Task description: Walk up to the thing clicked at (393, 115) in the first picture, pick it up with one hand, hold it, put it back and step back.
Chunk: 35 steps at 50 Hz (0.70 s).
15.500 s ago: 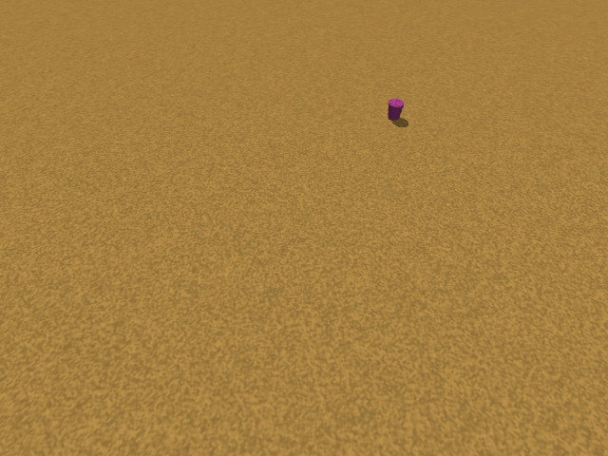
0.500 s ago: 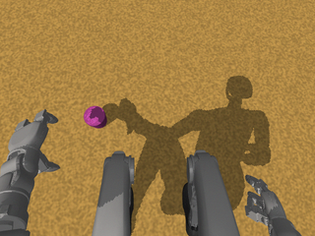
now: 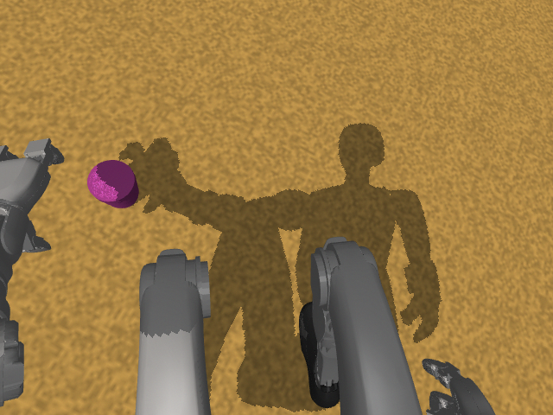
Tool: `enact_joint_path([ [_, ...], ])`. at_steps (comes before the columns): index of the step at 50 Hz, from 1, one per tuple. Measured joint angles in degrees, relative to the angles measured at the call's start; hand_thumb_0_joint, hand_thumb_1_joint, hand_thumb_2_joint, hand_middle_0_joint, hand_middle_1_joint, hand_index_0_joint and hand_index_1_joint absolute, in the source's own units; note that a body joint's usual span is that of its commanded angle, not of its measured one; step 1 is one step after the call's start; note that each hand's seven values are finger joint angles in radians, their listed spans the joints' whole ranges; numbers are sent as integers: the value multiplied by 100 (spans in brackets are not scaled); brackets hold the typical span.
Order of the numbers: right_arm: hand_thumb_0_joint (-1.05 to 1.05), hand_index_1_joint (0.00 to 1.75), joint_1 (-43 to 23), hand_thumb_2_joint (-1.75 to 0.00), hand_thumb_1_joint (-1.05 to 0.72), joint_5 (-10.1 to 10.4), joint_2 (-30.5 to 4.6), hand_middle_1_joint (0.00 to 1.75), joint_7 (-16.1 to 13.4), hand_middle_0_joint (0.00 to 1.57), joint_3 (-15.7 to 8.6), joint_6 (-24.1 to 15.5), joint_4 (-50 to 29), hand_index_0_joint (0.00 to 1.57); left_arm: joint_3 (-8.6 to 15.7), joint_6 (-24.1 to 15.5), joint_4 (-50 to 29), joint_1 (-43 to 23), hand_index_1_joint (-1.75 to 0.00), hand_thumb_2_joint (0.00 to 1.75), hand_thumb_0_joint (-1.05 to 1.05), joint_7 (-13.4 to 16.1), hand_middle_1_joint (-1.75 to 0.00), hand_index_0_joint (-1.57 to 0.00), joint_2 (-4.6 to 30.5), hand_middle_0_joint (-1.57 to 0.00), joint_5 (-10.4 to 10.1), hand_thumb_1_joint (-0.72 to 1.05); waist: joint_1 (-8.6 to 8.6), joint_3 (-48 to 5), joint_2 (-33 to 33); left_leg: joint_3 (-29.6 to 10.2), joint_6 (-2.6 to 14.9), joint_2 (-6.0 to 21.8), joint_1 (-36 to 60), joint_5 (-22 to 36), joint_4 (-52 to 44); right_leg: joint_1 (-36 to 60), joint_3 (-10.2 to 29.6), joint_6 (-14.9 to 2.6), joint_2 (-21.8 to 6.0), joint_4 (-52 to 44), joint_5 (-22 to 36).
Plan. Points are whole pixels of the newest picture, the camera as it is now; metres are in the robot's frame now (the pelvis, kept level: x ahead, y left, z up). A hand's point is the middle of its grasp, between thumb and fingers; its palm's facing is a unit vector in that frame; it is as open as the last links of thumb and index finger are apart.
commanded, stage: rise first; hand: left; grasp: from above
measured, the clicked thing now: (117, 187) +0.49 +0.28 -0.33
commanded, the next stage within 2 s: approach in 0.84 s
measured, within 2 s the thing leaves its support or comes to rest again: neither
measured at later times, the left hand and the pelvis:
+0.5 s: hand (51, 195) +0.43 +0.34 -0.19, palm faces -0.45 -0.06 -0.89, open 13.9 cm; pelvis +0.01 +0.01 -0.03, yaw -1 degrees
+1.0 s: hand (64, 192) +0.44 +0.33 -0.21, palm faces -0.45 -0.07 -0.89, open 14.2 cm; pelvis +0.02 +0.00 -0.04, yaw -2 degrees
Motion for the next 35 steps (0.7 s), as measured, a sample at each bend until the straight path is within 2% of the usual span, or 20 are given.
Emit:
enact_joint_path([
  [5,0,30,-43,-90,-91,-62,38,30,52,21,42,32,16,20,-62,26,232,-235,-97,98,0,146,-97,-11,69,-11,282,-48,-80,20,-10,-7,36,-23,-172,-14,147,-125,-1,-11,-3,111,-28],
  [18,0,30,-127,-90,-91,-212,127,30,178,21,134,86,63,20,-69,-112,641,-572,-95,95,0,484,-96,-13,224,-13,795,-46,-209,78,-23,0,96,-51,-458,-109,433,-355,26,30,0,358,-140],
  [24,0,30,-141,-90,-91,-282,139,30,204,21,165,76,92,20,-18,-111,847,-690,-98,96,0,656,-99,-12,280,-11,875,-48,-254,109,-48,-16,93,-46,-549,-151,548,-450,27,62,20,462,-168],
  [35,0,30,-123,-90,-91,-326,133,30,207,21,192,39,132,20,30,-1,1007,-777,-102,99,0,799,-103,-9,315,-8,856,-52,-344,134,-59,-34,81,-32,-654,-224,644,-568,23,78,40,548,-215],
])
